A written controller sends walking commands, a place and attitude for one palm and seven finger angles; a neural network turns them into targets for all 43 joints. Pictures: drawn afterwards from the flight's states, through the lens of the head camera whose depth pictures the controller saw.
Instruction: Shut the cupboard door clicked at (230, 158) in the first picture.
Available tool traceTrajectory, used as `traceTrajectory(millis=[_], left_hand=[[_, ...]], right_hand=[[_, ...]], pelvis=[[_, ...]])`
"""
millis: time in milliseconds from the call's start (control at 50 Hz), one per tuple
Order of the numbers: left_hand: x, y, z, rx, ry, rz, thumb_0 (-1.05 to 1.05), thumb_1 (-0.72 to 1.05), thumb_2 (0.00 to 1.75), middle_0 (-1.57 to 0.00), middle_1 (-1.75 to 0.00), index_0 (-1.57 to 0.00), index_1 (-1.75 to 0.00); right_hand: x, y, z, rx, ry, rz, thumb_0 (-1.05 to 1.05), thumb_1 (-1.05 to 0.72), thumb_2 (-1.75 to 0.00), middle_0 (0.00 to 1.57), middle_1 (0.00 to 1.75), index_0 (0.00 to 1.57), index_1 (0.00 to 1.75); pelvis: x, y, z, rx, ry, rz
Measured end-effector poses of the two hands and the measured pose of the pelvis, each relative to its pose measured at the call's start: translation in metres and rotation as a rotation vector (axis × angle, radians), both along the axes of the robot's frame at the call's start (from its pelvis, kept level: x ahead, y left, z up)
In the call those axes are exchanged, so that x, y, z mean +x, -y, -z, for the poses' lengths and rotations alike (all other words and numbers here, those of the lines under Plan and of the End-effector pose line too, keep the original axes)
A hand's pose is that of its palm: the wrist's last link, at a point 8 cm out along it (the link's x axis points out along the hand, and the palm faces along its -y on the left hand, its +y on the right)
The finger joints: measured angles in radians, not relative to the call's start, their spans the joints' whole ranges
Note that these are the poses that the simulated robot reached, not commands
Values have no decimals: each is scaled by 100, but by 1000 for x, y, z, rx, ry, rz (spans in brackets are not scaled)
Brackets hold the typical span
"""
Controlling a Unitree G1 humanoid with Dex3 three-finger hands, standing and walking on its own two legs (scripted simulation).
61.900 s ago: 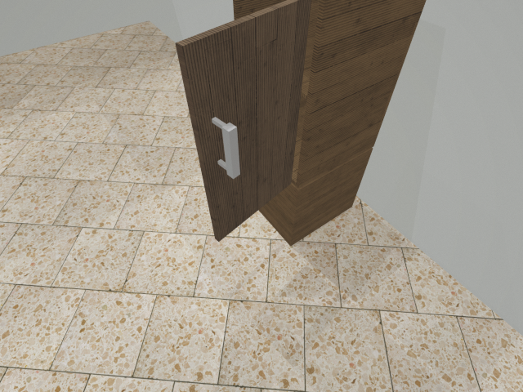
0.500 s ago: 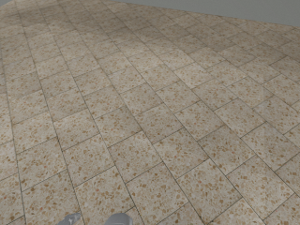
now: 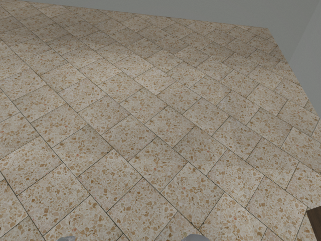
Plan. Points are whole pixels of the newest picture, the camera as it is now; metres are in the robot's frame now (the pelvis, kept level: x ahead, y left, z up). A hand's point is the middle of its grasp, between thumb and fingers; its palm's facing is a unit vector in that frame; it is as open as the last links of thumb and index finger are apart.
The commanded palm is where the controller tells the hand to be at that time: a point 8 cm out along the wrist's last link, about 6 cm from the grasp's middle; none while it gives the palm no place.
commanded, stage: turn to face it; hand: left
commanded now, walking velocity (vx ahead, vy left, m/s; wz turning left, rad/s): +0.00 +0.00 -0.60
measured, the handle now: out of the picture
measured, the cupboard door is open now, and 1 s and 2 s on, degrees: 20 20 20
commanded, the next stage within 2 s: take the last steps up to it in 1.88 s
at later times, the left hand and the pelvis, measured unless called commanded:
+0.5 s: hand out of the picture +0.13 +0.15 -0.18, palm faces -0.24 -0.95 -0.20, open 7.4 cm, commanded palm none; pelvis +0.01 -0.02 -0.01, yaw -17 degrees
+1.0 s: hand (134, 209) +0.23 +0.08 -0.17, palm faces -0.55 -0.79 -0.27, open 7.4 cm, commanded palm none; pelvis +0.01 -0.03 -0.02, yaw -35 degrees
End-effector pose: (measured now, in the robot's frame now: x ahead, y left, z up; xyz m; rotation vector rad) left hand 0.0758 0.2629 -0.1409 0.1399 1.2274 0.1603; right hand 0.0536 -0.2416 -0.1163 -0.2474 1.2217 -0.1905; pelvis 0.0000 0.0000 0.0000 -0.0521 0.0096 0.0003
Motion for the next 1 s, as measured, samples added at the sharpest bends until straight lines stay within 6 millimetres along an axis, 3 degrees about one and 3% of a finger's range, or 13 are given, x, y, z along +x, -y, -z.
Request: traceTrajectory(millis=[160,240,420,540,600,700,800,900,1000], left_hand=[[53,40,-5,46,64,165,1,91,90,-20,-30,-19,-30],[62,60,-8,65,89,210,1,90,90,-20,-30,-20,-30],[56,69,-4,38,5,272,1,90,89,-20,-30,-20,-30],[68,53,19,2,-35,303,1,90,89,-21,-30,-20,-30],[81,46,23,-4,-54,331,1,90,89,-20,-30,-20,-30],[107,46,12,-7,-41,397,1,90,89,-20,-30,-20,-30],[133,61,1,5,-15,473,1,91,90,-20,-30,-19,-30],[156,96,-5,27,25,581,1,91,90,-20,-30,-19,-30],[169,137,-6,53,102,674,1,90,90,-20,-30,-19,-30]], right_hand=[[-54,37,31,42,-59,171,0,-90,-90,20,30,20,30],[-68,57,42,39,-96,230,0,-91,-90,20,30,20,30],[-45,63,16,11,10,279,0,-91,-90,20,30,20,30],[-28,46,8,-42,78,308,0,-91,-90,20,30,20,30],[-33,32,2,-54,85,320,0,-91,-90,20,30,20,30],[-55,13,-6,-42,55,380,0,-91,-90,20,30,20,30],[-87,3,-1,-9,16,474,0,-90,-90,20,30,20,30],[-129,3,16,31,-21,585,0,-90,-90,20,30,20,30],[-171,16,43,65,-66,684,0,-90,-90,20,30,20,30]], pelvis=[[2,24,16,35,6,107],[1,32,19,37,13,149],[6,30,8,50,3,240],[19,10,16,34,-8,313],[22,3,14,31,1,358],[25,-1,4,6,5,420],[25,0,0,1,5,486],[20,11,6,13,11,556],[12,29,22,34,21,617]])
